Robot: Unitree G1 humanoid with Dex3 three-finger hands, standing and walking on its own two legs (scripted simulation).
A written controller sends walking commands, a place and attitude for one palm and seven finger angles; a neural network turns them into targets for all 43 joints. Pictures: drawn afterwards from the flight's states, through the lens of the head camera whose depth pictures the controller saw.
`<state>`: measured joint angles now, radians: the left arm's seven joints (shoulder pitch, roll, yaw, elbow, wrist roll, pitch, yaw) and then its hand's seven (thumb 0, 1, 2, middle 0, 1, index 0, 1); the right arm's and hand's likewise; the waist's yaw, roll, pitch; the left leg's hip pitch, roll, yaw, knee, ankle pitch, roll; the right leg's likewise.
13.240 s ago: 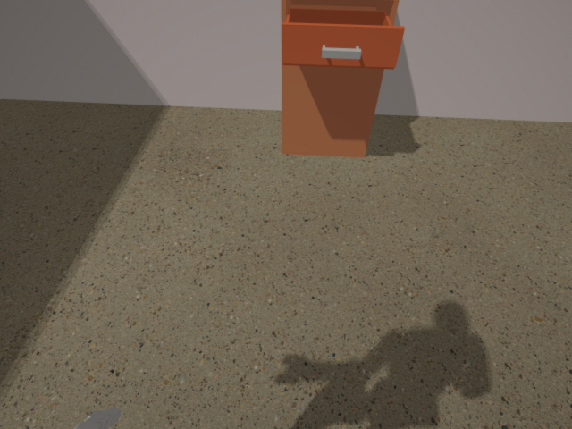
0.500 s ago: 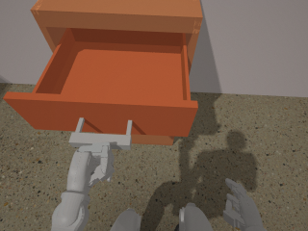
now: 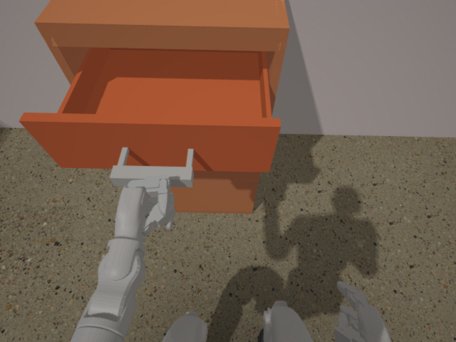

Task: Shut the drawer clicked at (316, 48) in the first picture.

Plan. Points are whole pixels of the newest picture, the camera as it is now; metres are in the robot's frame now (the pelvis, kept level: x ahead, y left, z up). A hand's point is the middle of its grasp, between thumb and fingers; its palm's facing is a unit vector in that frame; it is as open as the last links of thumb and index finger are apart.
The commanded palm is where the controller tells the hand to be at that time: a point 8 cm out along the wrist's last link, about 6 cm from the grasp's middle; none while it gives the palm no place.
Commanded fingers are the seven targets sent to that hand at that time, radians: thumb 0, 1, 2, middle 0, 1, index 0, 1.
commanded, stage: push the drawer shut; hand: left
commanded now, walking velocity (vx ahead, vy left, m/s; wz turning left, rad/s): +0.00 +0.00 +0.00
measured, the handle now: (155, 165) +0.41 +0.14 +0.05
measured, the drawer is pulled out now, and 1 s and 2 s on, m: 0.20 0.07 0.00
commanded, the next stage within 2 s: pull the fist back off the drawer in 1.80 s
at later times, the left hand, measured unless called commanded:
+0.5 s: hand (178, 174) +0.39 +0.10 +0.05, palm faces -0.02 -1.00 -0.06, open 3.1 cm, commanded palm +0.38 +0.15 +0.05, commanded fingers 0.00 0.90 0.90 -1.40 -1.60 -1.40 -1.60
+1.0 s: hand (180, 145) +0.46 +0.10 +0.05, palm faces -0.01 -1.00 -0.05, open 3.0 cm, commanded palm +0.45 +0.15 +0.05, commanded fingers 0.00 0.90 0.90 -1.40 -1.60 -1.40 -1.60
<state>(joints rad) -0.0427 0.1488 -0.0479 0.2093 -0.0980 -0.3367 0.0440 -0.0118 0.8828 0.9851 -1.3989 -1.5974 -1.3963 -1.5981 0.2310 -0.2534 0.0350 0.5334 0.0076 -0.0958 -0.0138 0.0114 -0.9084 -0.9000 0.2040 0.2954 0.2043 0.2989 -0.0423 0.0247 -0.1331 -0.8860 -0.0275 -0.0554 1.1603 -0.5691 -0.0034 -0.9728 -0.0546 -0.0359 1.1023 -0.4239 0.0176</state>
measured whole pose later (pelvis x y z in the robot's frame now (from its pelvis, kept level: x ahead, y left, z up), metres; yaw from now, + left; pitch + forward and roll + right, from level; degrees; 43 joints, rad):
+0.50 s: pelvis +0.01 -0.01 +0.00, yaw +0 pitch +19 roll +0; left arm -0.32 0.16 0.06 0.51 -0.10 -0.38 0.03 -0.02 0.90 0.99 -1.40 -1.60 -1.40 -1.60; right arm 0.24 -0.25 0.01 0.59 0.00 -0.06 -0.01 0.01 -0.91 -0.90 0.20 0.30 0.20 0.30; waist -0.06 0.03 -0.13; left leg -0.89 -0.02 -0.05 1.13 -0.56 -0.02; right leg -0.99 -0.04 -0.03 1.09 -0.42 0.01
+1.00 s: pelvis -0.01 -0.01 +0.00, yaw -1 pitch +21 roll +0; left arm -0.67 0.25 0.21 0.92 -0.09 -0.47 -0.02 -0.02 0.85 0.98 -1.40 -1.60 -1.40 -1.60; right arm 0.29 -0.26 0.02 0.64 -0.01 -0.05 -0.01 0.01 -0.91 -0.90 0.20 0.30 0.20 0.30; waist -0.12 0.02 -0.11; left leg -0.97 -0.01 -0.04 1.14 -0.54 -0.01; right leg -1.07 -0.04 -0.02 1.08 -0.38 0.01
